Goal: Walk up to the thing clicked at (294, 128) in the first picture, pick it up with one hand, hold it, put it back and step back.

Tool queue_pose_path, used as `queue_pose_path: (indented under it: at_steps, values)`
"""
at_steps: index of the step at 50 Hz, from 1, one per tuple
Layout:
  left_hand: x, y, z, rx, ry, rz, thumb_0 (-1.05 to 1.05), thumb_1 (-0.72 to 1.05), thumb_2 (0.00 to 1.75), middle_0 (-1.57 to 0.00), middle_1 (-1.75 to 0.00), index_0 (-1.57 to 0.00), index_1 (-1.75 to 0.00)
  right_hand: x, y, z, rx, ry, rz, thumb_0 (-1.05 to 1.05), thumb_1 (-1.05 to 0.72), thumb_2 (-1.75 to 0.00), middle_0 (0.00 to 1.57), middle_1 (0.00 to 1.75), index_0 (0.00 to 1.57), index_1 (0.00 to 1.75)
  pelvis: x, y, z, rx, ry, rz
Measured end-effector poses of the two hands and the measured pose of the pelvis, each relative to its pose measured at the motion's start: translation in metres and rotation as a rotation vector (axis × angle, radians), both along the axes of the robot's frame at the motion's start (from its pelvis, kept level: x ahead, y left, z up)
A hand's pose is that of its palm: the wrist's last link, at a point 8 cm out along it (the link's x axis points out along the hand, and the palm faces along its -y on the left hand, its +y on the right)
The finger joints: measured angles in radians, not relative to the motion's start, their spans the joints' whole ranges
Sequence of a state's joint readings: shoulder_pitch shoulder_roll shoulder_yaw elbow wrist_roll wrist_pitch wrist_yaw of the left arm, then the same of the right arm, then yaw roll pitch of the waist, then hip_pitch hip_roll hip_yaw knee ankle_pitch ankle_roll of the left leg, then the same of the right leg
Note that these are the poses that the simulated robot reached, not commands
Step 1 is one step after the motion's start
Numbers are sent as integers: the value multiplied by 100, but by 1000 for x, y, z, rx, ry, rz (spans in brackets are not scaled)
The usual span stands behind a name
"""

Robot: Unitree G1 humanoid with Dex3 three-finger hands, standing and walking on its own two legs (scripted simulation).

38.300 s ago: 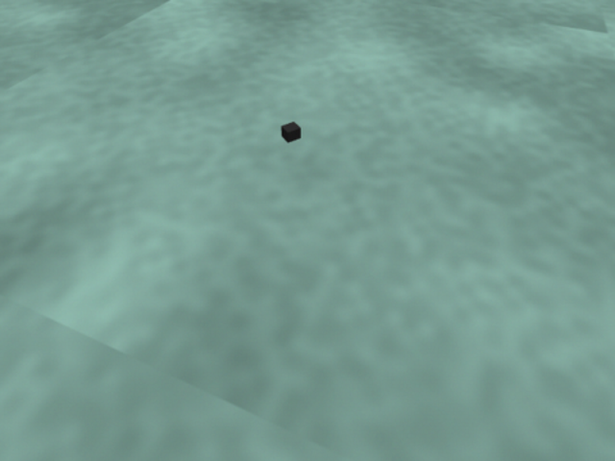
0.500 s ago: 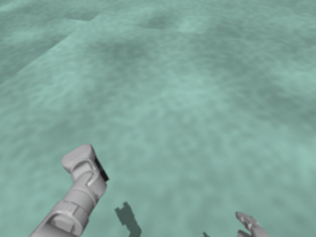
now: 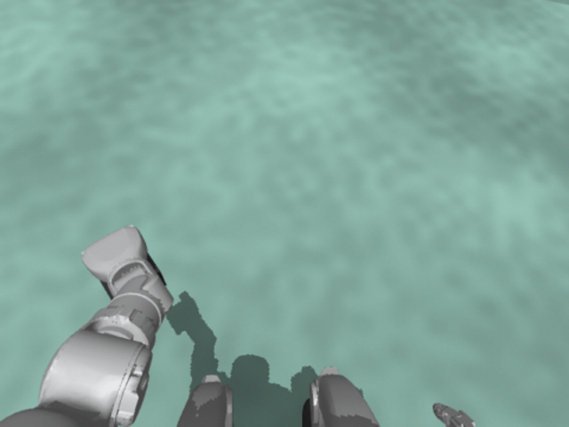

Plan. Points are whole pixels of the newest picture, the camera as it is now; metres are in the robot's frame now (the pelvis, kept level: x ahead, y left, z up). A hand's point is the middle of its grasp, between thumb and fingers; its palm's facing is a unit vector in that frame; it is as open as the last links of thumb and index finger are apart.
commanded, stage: crouch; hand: left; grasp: from above
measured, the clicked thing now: (131, 276) +0.37 +0.24 -0.14
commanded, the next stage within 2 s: lower in 1.50 s
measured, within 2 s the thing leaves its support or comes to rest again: neither
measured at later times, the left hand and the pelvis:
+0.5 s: hand (167, 283) +0.42 +0.23 -0.34, palm faces -0.30 -0.27 -0.91, open 10.2 cm; pelvis -0.05 +0.00 -0.21, yaw -2 degrees
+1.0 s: hand (177, 281) +0.46 +0.23 -0.44, palm faces -0.31 -0.27 -0.91, open 10.1 cm; pelvis -0.06 +0.00 -0.31, yaw -3 degrees
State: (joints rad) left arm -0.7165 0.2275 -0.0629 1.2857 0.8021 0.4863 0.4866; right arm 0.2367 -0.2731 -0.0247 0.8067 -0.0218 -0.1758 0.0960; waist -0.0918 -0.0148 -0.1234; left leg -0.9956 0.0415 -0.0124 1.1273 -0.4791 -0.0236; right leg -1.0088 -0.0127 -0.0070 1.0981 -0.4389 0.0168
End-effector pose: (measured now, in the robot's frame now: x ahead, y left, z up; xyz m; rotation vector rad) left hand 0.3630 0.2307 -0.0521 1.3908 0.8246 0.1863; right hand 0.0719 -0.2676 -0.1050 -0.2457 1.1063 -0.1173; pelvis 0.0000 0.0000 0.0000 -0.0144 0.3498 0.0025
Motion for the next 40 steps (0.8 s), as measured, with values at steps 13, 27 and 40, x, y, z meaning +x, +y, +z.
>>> queue_pose_path:
  at_steps: [13, 27, 40]
  values:
    - [40, -1, -132, -36, -30, 42, 0, -8, 64, -65, -70, -68, -65, -76, 15, -132, 41, 186, -70, 0, -88, -89, 20, 30, 20, 30, -33, 3, -119, -27, 221, -8]
    - [61, 5, -240, -59, -47, -5, 0, -9, 64, -67, -64, -70, -61, -100, 21, -233, 47, 221, -47, 0, -89, -89, 20, 30, 20, 30, -52, 3, -221, -40, 296, -13]
    - [85, 4, -300, -61, -50, -22, 0, -10, 66, -68, -64, -71, -62, -114, 7, -285, 24, 271, -14, 0, -89, -90, 20, 30, 20, 30, -56, 3, -281, -41, 306, -15]
